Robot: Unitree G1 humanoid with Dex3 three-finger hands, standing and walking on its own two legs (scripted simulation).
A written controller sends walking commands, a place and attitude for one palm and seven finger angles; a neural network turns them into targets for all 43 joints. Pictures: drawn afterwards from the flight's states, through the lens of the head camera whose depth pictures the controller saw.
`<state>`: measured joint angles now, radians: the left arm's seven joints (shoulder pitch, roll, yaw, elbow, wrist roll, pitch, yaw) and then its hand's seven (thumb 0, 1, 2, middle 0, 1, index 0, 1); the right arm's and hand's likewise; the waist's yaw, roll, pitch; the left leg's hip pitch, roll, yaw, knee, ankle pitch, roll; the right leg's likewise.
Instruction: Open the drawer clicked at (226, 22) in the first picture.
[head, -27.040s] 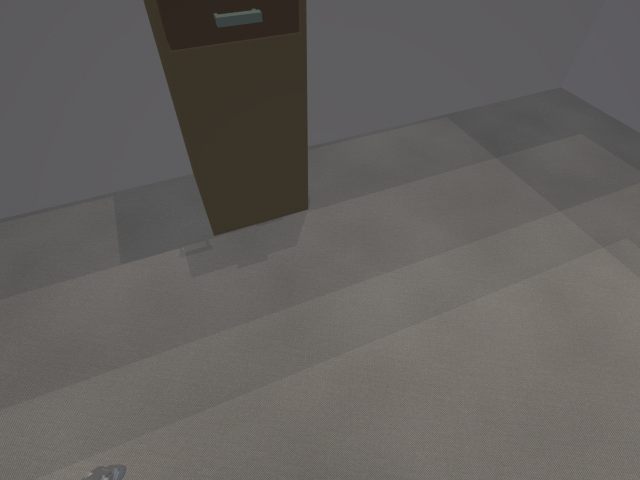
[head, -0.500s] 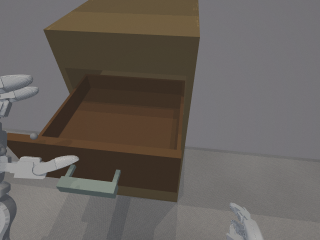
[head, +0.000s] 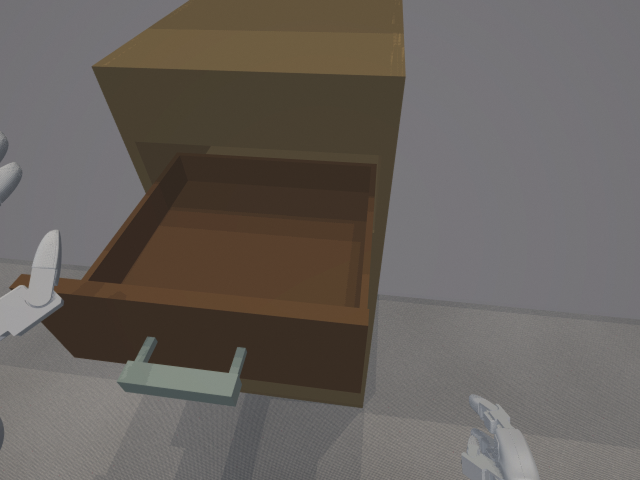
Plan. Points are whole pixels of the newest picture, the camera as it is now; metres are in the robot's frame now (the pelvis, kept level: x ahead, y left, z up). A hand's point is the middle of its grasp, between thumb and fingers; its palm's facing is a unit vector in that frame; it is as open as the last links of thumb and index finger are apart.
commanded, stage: draw the hand back to the body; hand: left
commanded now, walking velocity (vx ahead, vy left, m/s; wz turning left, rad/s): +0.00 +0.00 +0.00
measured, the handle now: (187, 366) +0.21 +0.18 +0.08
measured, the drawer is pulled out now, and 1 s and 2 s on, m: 0.30 0.30 0.30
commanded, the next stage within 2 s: step back with the hand held close in 0.18 s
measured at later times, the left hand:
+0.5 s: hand (62, 274) +0.19 +0.22 +0.26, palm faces +0.45 -0.76 -0.47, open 7.4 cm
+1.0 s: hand out of the picture +0.11 +0.24 +0.27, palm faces +0.51 -0.75 -0.42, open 7.4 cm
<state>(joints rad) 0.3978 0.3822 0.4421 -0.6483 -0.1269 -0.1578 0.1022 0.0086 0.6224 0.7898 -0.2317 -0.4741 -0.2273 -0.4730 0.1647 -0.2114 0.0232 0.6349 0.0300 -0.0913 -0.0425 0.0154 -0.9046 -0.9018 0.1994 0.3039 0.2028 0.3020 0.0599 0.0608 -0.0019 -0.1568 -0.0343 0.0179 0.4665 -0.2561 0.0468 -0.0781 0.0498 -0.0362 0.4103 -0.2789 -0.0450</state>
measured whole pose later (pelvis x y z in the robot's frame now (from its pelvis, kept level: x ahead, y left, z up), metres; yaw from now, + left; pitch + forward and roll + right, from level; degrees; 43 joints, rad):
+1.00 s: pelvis -0.08 +0.01 -0.01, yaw +1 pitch +1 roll -2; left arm 0.41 0.49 0.57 -0.75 -0.07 -0.26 0.15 0.01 0.88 0.90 -0.22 -0.30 -0.21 -0.30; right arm 0.23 -0.21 0.01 0.59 0.03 -0.09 -0.04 0.01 -0.90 -0.90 0.20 0.30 0.20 0.30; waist -0.02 0.02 0.00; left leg -0.45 -0.02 0.01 0.65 -0.29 0.04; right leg -0.35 0.05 -0.07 0.55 -0.22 -0.04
